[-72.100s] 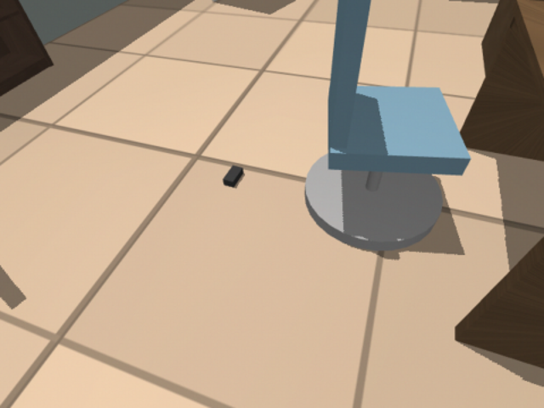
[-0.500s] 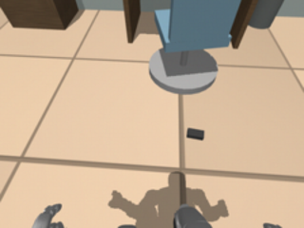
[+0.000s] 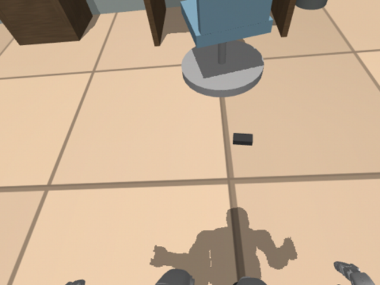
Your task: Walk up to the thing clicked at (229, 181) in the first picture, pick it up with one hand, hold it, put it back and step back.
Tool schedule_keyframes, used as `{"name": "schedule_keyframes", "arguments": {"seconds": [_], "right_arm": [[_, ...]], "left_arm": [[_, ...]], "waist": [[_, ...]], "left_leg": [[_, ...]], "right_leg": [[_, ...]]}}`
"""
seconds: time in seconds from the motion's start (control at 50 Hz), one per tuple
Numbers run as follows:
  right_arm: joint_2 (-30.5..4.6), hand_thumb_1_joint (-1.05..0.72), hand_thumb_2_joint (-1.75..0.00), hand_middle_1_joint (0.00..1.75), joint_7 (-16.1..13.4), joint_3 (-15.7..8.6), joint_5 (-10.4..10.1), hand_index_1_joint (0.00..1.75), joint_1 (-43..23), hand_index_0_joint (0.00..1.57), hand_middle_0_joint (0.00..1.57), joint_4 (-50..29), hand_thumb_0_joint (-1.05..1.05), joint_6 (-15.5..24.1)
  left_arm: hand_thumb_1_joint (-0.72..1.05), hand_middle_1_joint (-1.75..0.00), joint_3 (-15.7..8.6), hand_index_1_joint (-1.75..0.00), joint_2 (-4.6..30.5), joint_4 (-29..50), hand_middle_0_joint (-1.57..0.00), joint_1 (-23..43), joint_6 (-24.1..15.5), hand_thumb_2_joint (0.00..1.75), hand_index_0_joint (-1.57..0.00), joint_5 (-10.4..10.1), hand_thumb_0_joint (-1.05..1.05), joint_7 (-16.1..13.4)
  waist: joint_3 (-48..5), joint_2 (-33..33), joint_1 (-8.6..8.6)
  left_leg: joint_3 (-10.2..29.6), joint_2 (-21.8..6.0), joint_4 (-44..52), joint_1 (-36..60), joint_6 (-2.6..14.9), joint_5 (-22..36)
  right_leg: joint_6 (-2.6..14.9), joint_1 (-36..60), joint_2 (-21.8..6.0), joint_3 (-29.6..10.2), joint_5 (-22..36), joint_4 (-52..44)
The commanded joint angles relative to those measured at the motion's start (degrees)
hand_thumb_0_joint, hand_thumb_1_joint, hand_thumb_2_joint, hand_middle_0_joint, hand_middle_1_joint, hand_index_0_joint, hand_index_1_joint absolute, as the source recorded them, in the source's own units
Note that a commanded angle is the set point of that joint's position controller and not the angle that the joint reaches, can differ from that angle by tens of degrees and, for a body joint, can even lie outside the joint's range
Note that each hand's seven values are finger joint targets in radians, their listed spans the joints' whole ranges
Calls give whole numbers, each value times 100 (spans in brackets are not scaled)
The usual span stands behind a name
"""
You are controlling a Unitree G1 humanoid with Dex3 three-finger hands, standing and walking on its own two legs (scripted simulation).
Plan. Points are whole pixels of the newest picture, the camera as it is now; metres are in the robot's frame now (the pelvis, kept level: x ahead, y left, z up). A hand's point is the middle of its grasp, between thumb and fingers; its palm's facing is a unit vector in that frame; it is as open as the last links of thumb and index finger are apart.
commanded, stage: step back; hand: right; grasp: from above
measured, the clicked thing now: (242, 139) +0.96 -0.24 -0.75
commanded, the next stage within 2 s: stand in 1.26 s
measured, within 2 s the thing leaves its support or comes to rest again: neither
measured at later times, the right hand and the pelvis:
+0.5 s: hand out of the picture -0.03 -0.26 -0.15, palm faces +0.01 +0.92 -0.39, open 7.4 cm; pelvis -0.09 +0.02 +0.00, yaw +0 degrees
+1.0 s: hand out of the picture +0.02 -0.23 -0.15, palm faces +0.05 +0.93 -0.37, open 7.4 cm; pelvis -0.04 +0.03 +0.00, yaw -3 degrees
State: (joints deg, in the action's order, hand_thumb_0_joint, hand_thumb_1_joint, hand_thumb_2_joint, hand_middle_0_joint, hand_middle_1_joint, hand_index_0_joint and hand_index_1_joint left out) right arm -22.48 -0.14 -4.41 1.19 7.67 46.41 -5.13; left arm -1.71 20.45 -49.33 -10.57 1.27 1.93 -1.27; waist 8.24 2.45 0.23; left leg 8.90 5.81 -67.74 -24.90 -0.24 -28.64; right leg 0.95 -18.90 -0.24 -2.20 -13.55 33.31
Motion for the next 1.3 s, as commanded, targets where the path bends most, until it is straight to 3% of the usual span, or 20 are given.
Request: {"name": "schedule_keyframes", "arguments": {"seconds": [0.0,0.1,0.14,0.16,0.22,0.38,0.4,0.44,0.48,0.66,0.68,0.7,0.72,0.76,0.9,0.96,1.0,1.04,1.16,1.28], "right_arm": [[-889,-90,-90,30,-71,-206,29,30,107,20,20,-370,0,340],[-983,-90,-90,30,-49,-270,117,30,1014,20,20,403,0,541],[-1720,-90,-90,30,-43,-456,195,30,611,20,20,179,0,594],[-2150,-90,-90,30,-49,-516,221,30,118,20,20,44,0,569],[-1322,-90,-90,30,-56,-317,142,30,-408,20,20,-35,0,661],[-1404,-90,-90,30,50,-307,104,30,136,20,20,180,0,603],[-1208,-90,-90,30,62,-182,91,30,269,20,20,201,0,571],[-655,-90,-90,30,72,-5,-40,30,262,20,20,142,0,577],[-1368,-90,-90,30,35,-216,12,30,-185,20,20,173,0,572],[-953,-90,-90,30,44,-226,53,30,734,20,20,687,0,783],[-1091,-90,-90,30,-11,-277,81,30,952,20,20,786,0,813],[-1517,-90,-90,30,-70,-381,164,30,1077,20,20,788,0,851],[-1786,-90,-90,30,-79,-415,146,30,629,20,20,589,0,851],[-1711,-90,-90,30,-43,-390,100,30,-3,20,20,389,0,852],[-1396,-90,-90,30,-61,-225,10,30,-110,20,20,515,0,891],[-1254,-90,-90,30,-78,-103,-80,30,-117,20,20,522,0,796],[-975,-90,-90,30,-95,-5,-142,30,-46,20,20,428,0,757],[-1012,-90,-90,30,-126,-14,-168,30,-101,20,20,597,0,642],[-1219,-90,-90,30,-127,-25,-106,30,73,20,20,927,0,764],[-885,-90,-90,30,-61,199,-119,30,-264,20,20,1149,0,715]], "left_arm": [[90,-30,-496,-30,1494,340,-20,-256,-158,90,-20,-12,0,-92],[90,-30,-489,-30,1533,383,-20,193,25,90,-20,32,0,19],[90,-30,-316,-30,1003,537,-20,170,-3,90,-20,0,0,31],[90,-30,-452,-30,1333,475,-20,541,-13,90,-20,20,0,-41],[90,-30,-465,-30,1375,87,-20,225,-88,90,-20,-114,0,60],[90,-30,-398,-30,1093,-170,-20,-156,-398,90,-20,-25,0,118],[90,-30,-450,-30,1141,-245,-20,-248,-444,90,-20,-15,0,87],[90,-30,-598,-30,1718,-279,-20,-456,-503,90,-20,41,0,45],[90,-30,-684,-30,2072,-272,-20,-429,-465,90,-20,19,0,72],[90,-30,-442,-30,1297,-80,-20,144,-289,90,-20,-55,0,149],[90,-30,-341,-30,1004,-28,-20,116,-263,90,-20,-96,0,130],[90,-30,-229,-30,649,103,-20,71,-267,90,-20,-131,0,107],[90,-30,-286,-30,852,27,-20,23,-223,90,-20,-74,0,41],[90,-30,-432,-30,1355,-261,-20,-353,-238,90,-20,-59,0,39],[90,-30,-335,-30,1002,-448,-20,-262,-296,90,-20,-51,0,115],[90,-30,-364,-30,973,-614,-20,-342,-347,90,-20,-55,0,78],[90,-30,-450,-30,1357,-616,-20,-271,-370,90,-20,-23,0,12],[90,-30,-445,-30,1674,-499,-20,283,-349,90,-20,-92,0,26],[90,-30,-252,-30,1153,-606,-20,701,-293,90,-20,-147,0,22],[90,-30,-187,-30,1210,-872,-20,877,-344,90,-20,-166,0,79]], "waist": [[-1303,-1146,-226],[-1205,-1065,146],[-714,737,122],[-381,1004,360],[78,218,-41],[-558,730,110],[-711,457,72],[-955,-1167,-27],[-301,-816,-185],[-745,-886,302],[-858,-361,398],[-879,826,448],[-683,510,353],[-208,264,79],[-690,713,48],[-916,372,-62],[-1381,-495,-20],[-1293,-1031,39],[-1523,-650,110],[-1243,-385,26]], "left_leg": [[-284,-384,1823,-219,-157,-142],[-589,-415,4804,1927,211,1003],[2078,-2031,5286,1639,803,-848],[2707,-2888,5565,-61,1508,-1559],[742,-1700,5130,223,904,-82],[243,-1719,4208,1393,879,968],[2,-1504,3721,1048,678,1452],[-921,-500,2147,-719,173,371],[-488,-891,1401,-278,241,-388],[-1210,-422,4339,1925,165,1266],[-673,-697,4559,2431,161,1347],[1160,-1802,5180,2716,483,875],[1978,-2685,5525,1903,962,-295],[1898,-2774,5427,1025,1402,-510],[-120,-2054,4356,1442,940,3624],[-646,-1602,3416,1346,494,4201],[-932,-1128,2747,922,185,3310],[-954,-714,2806,1253,111,682],[-399,-1287,3917,2096,267,3311],[-548,-1206,4435,1744,143,2878]], "right_leg": [[1224,1935,-1316,-1117,1539,-589],[669,148,-914,-666,-161,52],[-16,-1605,257,-197,-1764,1242],[-169,-757,66,-627,-1935,1944],[-123,-569,293,-587,-878,2152],[-107,439,251,327,-710,-1070],[-28,1182,229,63,-220,-1358],[693,2248,-1438,-2648,-1095,-1864],[1426,554,-2021,-3100,-2925,-2249],[528,-175,-691,-670,-677,-531],[335,-584,-424,-448,-633,245],[41,-1461,323,-232,-1251,1412],[-61,-1410,239,-433,-1888,1792],[-85,-899,-134,-491,-1742,2034],[-78,18,-118,150,-880,394],[-20,875,15,277,997,-756],[349,1514,-892,-712,2584,-727],[1127,693,-1664,-1573,2214,-891],[155,604,-650,-262,2241,-256],[173,1289,-824,-461,2109,-936]]}}
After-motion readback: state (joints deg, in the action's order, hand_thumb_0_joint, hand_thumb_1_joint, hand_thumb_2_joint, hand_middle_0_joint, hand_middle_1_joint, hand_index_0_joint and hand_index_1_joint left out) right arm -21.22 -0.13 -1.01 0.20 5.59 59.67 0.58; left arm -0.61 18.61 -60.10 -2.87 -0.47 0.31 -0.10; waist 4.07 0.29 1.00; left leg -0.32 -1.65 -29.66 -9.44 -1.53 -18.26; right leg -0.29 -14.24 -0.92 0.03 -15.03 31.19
